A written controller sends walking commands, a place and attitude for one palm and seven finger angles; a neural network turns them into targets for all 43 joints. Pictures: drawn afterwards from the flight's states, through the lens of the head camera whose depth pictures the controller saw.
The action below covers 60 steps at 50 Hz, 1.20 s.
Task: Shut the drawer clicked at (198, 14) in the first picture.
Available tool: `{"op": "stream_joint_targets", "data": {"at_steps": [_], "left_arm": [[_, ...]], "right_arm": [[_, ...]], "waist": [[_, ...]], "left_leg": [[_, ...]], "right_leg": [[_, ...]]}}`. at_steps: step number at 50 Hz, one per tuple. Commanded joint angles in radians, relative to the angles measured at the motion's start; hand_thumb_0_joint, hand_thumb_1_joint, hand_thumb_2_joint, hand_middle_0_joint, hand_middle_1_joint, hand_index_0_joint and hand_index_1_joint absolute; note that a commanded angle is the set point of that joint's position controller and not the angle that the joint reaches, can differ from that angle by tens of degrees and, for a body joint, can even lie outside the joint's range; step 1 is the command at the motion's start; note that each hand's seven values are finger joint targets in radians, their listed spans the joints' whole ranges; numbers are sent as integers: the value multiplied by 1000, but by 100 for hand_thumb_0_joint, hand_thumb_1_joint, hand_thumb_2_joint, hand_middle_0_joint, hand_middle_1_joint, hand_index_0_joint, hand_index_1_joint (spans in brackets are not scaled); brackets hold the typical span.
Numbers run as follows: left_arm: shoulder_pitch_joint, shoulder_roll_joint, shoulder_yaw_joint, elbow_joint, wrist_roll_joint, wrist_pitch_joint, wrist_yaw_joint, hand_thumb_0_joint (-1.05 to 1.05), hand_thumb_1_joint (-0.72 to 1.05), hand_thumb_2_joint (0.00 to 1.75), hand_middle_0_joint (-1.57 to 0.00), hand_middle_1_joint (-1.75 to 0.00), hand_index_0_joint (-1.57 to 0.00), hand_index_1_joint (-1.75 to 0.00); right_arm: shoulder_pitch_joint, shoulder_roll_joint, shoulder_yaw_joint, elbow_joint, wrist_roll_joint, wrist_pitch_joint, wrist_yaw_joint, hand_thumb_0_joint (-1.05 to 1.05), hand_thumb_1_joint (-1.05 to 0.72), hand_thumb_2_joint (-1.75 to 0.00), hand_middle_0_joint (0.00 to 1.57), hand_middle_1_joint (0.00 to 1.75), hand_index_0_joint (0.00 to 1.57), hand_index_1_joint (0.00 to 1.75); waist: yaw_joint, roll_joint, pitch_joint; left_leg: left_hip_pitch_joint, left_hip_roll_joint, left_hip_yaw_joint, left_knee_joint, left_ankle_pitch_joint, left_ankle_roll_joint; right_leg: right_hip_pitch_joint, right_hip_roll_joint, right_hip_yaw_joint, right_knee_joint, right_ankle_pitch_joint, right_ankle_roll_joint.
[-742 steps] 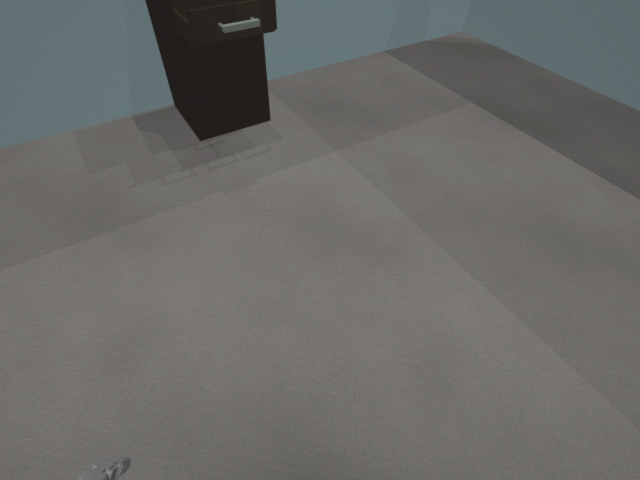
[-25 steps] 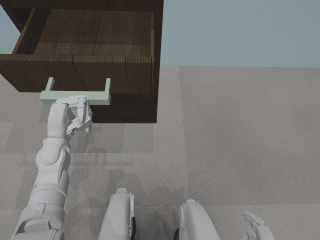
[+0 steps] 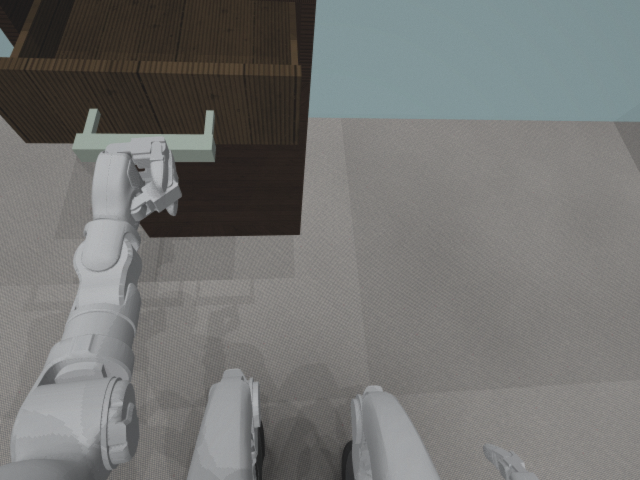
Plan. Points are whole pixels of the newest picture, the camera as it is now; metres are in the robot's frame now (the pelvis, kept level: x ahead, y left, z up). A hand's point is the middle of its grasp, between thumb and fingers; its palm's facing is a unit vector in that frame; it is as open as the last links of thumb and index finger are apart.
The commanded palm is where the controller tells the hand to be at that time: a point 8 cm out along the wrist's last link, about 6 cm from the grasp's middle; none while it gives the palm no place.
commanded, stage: push the drawer shut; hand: left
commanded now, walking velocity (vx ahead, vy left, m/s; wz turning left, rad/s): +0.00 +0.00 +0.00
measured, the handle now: (150, 133) +0.54 +0.22 +0.04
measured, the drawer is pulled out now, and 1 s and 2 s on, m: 0.14 0.02 0.00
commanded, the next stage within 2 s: pull the fist back off the drawer in 1.46 s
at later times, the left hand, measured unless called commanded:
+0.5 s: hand (178, 141) +0.52 +0.18 +0.04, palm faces +0.02 -1.00 -0.05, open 3.2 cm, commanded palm +0.52 +0.21 +0.04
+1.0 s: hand (181, 107) +0.57 +0.19 +0.04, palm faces +0.03 -1.00 -0.04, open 3.3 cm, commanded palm +0.58 +0.20 +0.04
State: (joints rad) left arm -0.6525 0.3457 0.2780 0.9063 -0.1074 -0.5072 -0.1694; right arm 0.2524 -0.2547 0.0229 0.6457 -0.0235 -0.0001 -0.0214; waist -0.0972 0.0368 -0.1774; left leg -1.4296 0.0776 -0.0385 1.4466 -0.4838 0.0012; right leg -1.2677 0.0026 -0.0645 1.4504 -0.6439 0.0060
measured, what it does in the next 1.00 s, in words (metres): stands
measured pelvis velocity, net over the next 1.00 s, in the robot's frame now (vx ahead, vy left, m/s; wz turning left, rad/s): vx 0.00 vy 0.00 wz -0.05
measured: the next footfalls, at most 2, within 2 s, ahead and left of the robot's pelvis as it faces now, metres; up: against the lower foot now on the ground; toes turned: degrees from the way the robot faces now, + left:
none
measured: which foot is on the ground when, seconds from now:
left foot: down 0.00-1.00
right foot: down 0.00-1.00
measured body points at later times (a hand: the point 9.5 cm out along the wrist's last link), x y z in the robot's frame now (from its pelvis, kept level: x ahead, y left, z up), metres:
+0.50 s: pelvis +0.00 +0.00 -0.01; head +0.16 +0.02 +0.41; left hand +0.51 +0.24 +0.05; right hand +0.03 -0.27 -0.13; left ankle +0.09 +0.12 -0.57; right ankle +0.02 -0.13 -0.57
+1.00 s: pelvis +0.00 +0.00 -0.02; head +0.19 +0.04 +0.38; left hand +0.57 +0.24 +0.05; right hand +0.00 -0.26 -0.13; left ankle +0.09 +0.12 -0.57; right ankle +0.02 -0.13 -0.57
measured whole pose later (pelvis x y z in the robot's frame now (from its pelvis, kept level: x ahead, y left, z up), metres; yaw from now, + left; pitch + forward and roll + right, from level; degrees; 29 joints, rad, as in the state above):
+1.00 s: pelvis +0.00 +0.00 -0.02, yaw -3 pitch +33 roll -7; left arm -1.11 0.61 0.42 1.19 0.01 -0.38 -0.18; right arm 0.31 -0.26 0.07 0.64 -0.06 0.05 0.01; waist -0.22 0.05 -0.15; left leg -1.62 0.10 -0.07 1.53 -0.50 0.01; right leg -1.44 0.04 -0.08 1.51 -0.64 0.01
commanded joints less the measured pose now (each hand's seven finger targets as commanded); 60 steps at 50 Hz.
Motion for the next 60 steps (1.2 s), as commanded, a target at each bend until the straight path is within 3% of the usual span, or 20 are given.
{"op": "stream_joint_targets", "data": {"at_steps": [1,6,9,13,19,21,23,27,29,30,32,35,39,40,45,50,51,54,56,60], "left_arm": [[-564,192,26,-167,4,-60,22,0,90,90,-140,-160,-140,-160],[-624,289,88,-91,15,-50,19,0,90,90,-140,-160,-140,-160],[-660,292,92,-92,17,-53,10,0,90,90,-140,-160,-140,-160],[-661,328,117,-50,17,-40,0,0,90,90,-140,-160,-140,-160],[-706,374,148,-80,19,-36,-6,0,90,90,-140,-160,-140,-160],[-698,384,159,-59,21,-28,-8,0,90,90,-140,-160,-140,-160],[-738,374,149,-64,20,-30,-8,0,90,90,-140,-160,-140,-160],[-761,427,176,-27,32,-15,-11,0,90,90,-140,-160,-140,-160],[-799,414,157,2,40,-10,-14,0,90,90,-140,-160,-140,-160],[-817,449,178,-5,42,-9,-12,0,90,90,-140,-160,-140,-160],[-826,458,179,-10,46,-3,-15,0,90,90,-140,-160,-140,-160],[-876,439,153,-15,55,6,-16,0,90,90,-140,-160,-140,-160],[-899,477,173,-2,68,24,-12,0,90,90,-140,-160,-140,-160],[-917,456,151,6,71,33,-11,0,90,90,-140,-160,-140,-160],[-989,485,150,12,92,53,0,0,90,90,-140,-160,-140,-160],[-1049,526,160,42,111,73,11,0,90,90,-140,-160,-140,-160],[-1051,557,177,46,117,76,11,0,90,90,-140,-160,-140,-160],[-1079,562,166,72,125,86,7,0,90,90,-140,-160,-140,-160],[-1095,596,185,57,128,92,3,0,90,90,-140,-160,-140,-160],[-1119,652,202,96,139,119,-13,0,90,90,-140,-160,-140,-160]], "right_arm": [[118,-180,-67,-57,-4,-18,-15,0,-90,-90,20,30,20,30],[136,-190,-59,-53,-6,-6,-15,0,-90,-90,20,30,20,30],[147,-187,-59,-55,-9,-4,-10,0,-90,-90,20,30,20,30],[162,-191,-55,-52,-10,7,-5,0,-90,-90,20,30,20,30],[188,-194,-57,-44,-14,18,1,0,-90,-90,20,30,20,30],[192,-194,-56,-41,-13,23,3,0,-90,-90,20,30,20,30],[200,-191,-55,-38,-15,23,3,0,-90,-90,20,30,20,30],[207,-194,-52,-34,-14,28,1,0,-90,-90,20,30,20,30],[211,-195,-50,-28,-16,27,3,0,-90,-90,20,30,20,30],[217,-200,-48,-26,-19,28,0,0,-90,-90,20,30,20,30],[221,-199,-47,-28,-20,30,2,0,-90,-90,20,30,20,30],[230,-203,-48,-23,-24,32,5,0,-90,-90,20,30,20,30],[242,-207,-44,-24,-28,36,7,0,-90,-90,20,30,20,30],[244,-205,-43,-20,-28,38,9,0,-90,-90,20,30,20,30],[258,-211,-37,-18,-33,42,12,0,-90,-90,20,30,20,30],[276,-213,-28,-16,-39,41,12,0,-90,-90,20,30,20,30],[281,-214,-25,-17,-40,41,12,0,-90,-90,20,30,20,30],[288,-214,-19,-16,-42,42,14,0,-90,-90,20,30,20,30],[297,-216,-17,-19,-43,42,14,0,-90,-90,20,30,20,30],[309,-218,-6,-22,-40,47,11,0,-90,-90,20,30,20,30]], "waist": [[-74,116,-463],[-82,82,-477],[-79,132,-525],[-87,127,-501],[-88,156,-561],[-89,139,-543],[-106,130,-528],[-115,112,-521],[-130,136,-501],[-130,142,-512],[-124,178,-539],[-143,211,-556],[-145,220,-581],[-156,225,-565],[-174,242,-570],[-194,247,-568],[-185,254,-577],[-203,264,-558],[-199,279,-589],[-214,261,-565]], "left_leg": [[578,-39,-64,-176,12,23],[512,-38,-54,-150,14,33],[532,-37,-51,-138,52,33],[516,-32,-52,-129,81,35],[548,-24,-50,-112,152,35],[526,-22,-49,-107,154,37],[517,-23,-49,-103,154,41],[460,-21,-38,-84,138,46],[470,-19,-49,-84,123,44],[467,-18,-49,-76,137,45],[489,-18,-50,-72,162,43],[546,-11,-70,-71,188,39],[541,-9,-72,-58,214,41],[544,-8,-75,-59,209,40],[541,-5,-89,-57,179,41],[510,-4,-91,-43,167,46],[501,-4,-87,-38,177,46],[482,-2,-89,-31,165,48],[481,-1,-86,-19,190,50],[415,3,-78,-1,175,57]], "right_leg": [[-55,40,3,-231,136,-35],[-29,46,12,-228,127,-33],[-32,46,12,-218,148,-35],[-35,52,11,-216,164,-36],[-25,54,12,-211,207,-35],[-18,57,13,-213,208,-34],[-20,58,13,-214,211,-32],[-5,60,22,-218,202,-28],[-52,61,13,-210,188,-30],[-46,60,15,-205,197,-30],[-49,61,13,-201,210,-34],[-105,62,1,-189,219,-36],[-103,63,-2,-178,231,-37],[-119,63,-4,-182,229,-36],[-149,65,-9,-174,208,-37],[-161,68,-10,-169,201,-36],[-148,68,-8,-167,207,-38],[-169,71,-9,-165,199,-37],[-153,72,-6,-161,215,-37],[-147,76,-3,-155,211,-32]]}}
